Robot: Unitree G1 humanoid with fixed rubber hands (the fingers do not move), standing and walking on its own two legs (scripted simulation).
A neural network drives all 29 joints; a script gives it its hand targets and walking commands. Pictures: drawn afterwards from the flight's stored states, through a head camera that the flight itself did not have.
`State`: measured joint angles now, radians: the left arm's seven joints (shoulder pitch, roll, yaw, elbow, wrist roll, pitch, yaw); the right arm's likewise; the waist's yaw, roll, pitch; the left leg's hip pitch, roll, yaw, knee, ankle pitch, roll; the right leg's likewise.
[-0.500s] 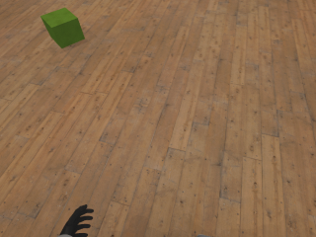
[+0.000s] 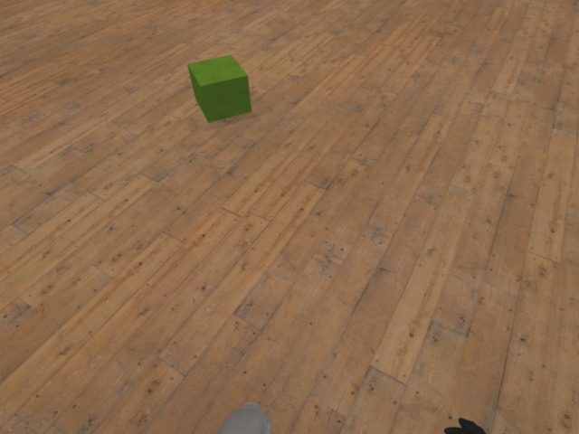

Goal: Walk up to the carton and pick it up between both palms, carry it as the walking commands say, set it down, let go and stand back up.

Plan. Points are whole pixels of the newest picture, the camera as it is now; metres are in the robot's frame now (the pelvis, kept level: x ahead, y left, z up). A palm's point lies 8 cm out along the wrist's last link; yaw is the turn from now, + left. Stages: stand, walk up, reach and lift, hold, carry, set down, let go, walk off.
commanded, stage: walk up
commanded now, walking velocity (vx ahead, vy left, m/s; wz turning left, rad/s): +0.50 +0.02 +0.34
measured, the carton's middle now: (220, 88) +2.02 +0.49 -0.61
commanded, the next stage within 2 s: none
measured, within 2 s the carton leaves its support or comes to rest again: neither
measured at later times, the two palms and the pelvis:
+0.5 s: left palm out of the picture +0.12 +0.27 -0.08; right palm (434, 303) +0.36 -0.22 -0.08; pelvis +0.21 +0.01 +0.04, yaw +10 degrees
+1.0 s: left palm (147, 231) +0.50 +0.31 -0.07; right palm (391, 223) +0.55 -0.18 -0.10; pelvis +0.45 +0.05 +0.04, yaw +11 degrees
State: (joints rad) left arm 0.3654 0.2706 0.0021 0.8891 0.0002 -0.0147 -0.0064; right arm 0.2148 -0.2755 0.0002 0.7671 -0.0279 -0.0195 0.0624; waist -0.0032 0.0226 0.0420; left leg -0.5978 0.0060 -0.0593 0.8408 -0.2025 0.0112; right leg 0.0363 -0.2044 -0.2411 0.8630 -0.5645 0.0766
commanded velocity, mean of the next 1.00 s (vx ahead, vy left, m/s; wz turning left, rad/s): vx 0.50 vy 0.03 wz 0.13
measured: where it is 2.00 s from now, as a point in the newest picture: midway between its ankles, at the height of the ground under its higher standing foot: (266, 267)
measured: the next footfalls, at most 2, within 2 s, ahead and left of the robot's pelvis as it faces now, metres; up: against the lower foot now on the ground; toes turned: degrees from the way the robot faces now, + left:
right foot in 0.24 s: +0.12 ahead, -0.13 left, +0.00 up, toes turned -7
left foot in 0.58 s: +0.38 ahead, +0.20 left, +0.00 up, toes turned +9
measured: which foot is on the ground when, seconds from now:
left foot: down 0.00-0.24, up 0.26-0.56, down 0.58-0.96, up 0.98-1.00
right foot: up 0.00-0.22, down 0.24-0.60, up 0.62-0.94, down 0.96-1.00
